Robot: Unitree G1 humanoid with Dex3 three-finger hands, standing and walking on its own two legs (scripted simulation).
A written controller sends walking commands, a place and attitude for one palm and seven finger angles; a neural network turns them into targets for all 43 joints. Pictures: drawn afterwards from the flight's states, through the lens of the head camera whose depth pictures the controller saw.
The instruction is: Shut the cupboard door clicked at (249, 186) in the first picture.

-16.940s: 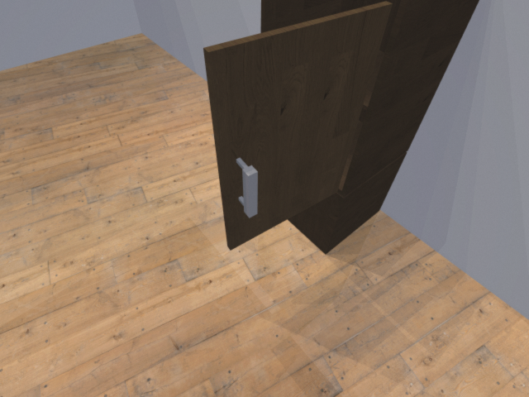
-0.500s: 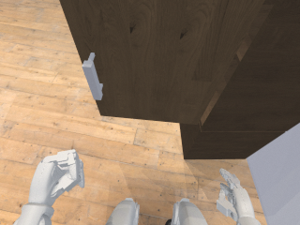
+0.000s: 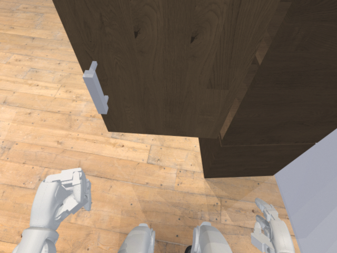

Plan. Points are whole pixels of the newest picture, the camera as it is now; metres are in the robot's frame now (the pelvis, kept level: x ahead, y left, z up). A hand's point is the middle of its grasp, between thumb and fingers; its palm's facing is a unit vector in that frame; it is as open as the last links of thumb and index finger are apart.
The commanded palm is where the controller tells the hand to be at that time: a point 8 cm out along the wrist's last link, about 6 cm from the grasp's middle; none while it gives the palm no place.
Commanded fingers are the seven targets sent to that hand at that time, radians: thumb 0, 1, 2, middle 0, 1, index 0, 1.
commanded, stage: raise the hand and make a fist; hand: left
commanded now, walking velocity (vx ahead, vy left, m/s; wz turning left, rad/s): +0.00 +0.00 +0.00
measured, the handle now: (98, 88) +0.51 +0.23 +0.04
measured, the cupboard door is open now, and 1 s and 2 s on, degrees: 84 84 81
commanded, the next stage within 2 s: bring the fist close to the handle in 0.02 s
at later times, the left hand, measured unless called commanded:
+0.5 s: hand (96, 167) +0.29 +0.18 +0.05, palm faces -0.02 -1.00 -0.05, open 3.1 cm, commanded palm +0.28 +0.24 +0.05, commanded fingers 0.00 0.90 0.90 -1.30 -1.50 -1.30 -1.50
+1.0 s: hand (101, 124) +0.40 +0.19 +0.05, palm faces +0.00 -1.00 -0.03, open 3.1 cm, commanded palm +0.38 +0.24 +0.05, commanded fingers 0.00 0.90 0.90 -1.30 -1.50 -1.30 -1.50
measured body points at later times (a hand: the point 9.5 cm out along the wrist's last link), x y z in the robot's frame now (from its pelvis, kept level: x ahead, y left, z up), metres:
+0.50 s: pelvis +0.00 -0.01 +0.00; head +0.09 +0.00 +0.44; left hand +0.28 +0.23 +0.05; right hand +0.17 -0.25 -0.09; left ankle +0.01 +0.09 -0.62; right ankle +0.05 -0.10 -0.62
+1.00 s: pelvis +0.00 +0.00 +0.01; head +0.11 +0.01 +0.45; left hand +0.39 +0.25 +0.05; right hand +0.11 -0.26 -0.10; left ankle +0.01 +0.09 -0.62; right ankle +0.05 -0.10 -0.62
